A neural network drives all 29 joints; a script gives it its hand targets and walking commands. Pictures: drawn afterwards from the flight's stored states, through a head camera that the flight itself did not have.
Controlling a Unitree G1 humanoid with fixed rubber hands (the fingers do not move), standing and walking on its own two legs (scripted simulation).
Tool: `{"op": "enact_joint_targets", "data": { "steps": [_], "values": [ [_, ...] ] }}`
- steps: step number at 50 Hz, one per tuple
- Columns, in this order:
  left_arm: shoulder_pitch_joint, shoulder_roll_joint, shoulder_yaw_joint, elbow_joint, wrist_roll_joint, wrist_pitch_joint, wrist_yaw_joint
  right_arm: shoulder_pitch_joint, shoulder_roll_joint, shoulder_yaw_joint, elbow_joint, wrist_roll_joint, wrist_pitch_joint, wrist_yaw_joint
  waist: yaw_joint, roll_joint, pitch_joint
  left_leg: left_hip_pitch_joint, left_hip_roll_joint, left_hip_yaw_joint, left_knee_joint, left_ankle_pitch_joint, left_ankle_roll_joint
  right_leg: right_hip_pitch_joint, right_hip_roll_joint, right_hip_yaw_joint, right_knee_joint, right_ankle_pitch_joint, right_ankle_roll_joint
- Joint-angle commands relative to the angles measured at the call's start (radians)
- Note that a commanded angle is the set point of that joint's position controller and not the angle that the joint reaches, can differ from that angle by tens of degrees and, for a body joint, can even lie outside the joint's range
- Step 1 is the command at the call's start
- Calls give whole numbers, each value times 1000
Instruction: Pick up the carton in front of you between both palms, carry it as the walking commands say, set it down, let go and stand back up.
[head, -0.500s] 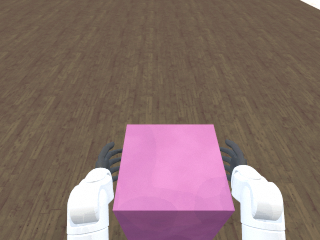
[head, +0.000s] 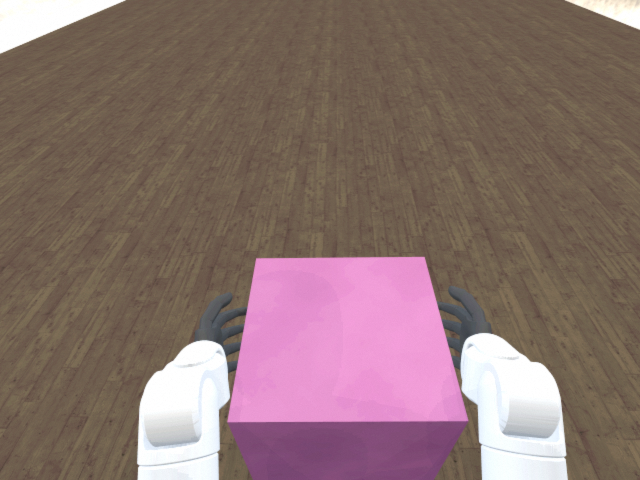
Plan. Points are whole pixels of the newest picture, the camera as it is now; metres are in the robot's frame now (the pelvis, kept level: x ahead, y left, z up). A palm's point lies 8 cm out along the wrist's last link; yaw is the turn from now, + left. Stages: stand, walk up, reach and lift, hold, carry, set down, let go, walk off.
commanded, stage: carry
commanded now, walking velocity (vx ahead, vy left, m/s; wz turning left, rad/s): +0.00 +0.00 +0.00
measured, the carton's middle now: (341, 381) +0.27 +0.00 +0.02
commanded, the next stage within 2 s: none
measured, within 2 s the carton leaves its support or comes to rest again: neither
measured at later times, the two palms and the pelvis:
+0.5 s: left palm (197, 398) +0.23 +0.17 +0.06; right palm (460, 391) +0.24 -0.13 +0.06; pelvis -0.03 +0.02 +0.00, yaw +0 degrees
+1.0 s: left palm (201, 394) +0.25 +0.17 +0.04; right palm (451, 390) +0.25 -0.13 +0.04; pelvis -0.04 +0.02 +0.00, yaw +0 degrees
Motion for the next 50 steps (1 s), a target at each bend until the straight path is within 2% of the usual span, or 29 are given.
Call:
{"op": "enact_joint_targets", "data": {
  "steps": [1,6,15,22,29,35,40,46,50],
  "values": [
    [-420,-896,-701,-18,-389,15,-262,-382,894,703,1,393,13,257,-7,-3,-238,-45,90,-44,-7,563,11,269,-133,142,38,572,2],
    [-457,-928,-724,-8,-389,-12,-272,-415,929,720,9,393,-16,268,-8,6,-188,-64,95,-57,-18,540,28,228,-128,136,35,446,11],
    [-438,-896,-701,57,-322,-121,-268,-414,900,708,64,341,-126,270,-7,-8,-152,-97,85,-73,-56,368,49,229,-131,144,-11,305,23],
    [-413,-843,-629,145,-249,-221,-269,-387,850,629,160,263,-224,268,-5,-12,-118,-134,81,-81,-88,254,59,217,-133,151,-43,207,30],
    [-464,-828,-531,277,-164,-364,-275,-421,843,521,297,175,-365,269,-5,-15,-99,-164,76,-87,-112,172,70,205,-133,158,-70,122,34],
    [-527,-851,-420,433,-88,-501,-287,-486,865,417,449,95,-501,281,-5,-22,-124,-167,71,-91,-104,160,74,221,-136,162,-75,123,35],
    [-558,-906,-408,489,-75,-571,-298,-523,917,415,499,85,-571,292,-6,-26,-159,-155,66,-88,-85,185,74,240,-139,163,-67,165,32],
    [-514,-929,-485,416,-118,-536,-296,-481,939,494,428,135,-537,292,-6,-25,-195,-127,64,-84,-54,263,69,249,-143,156,-44,252,24],
    [-478,-898,-479,401,-114,-503,-292,-448,910,489,410,132,-503,286,-6,-26,-189,-126,66,-83,-49,283,68,244,-144,153,-39,279,23]
  ]
}}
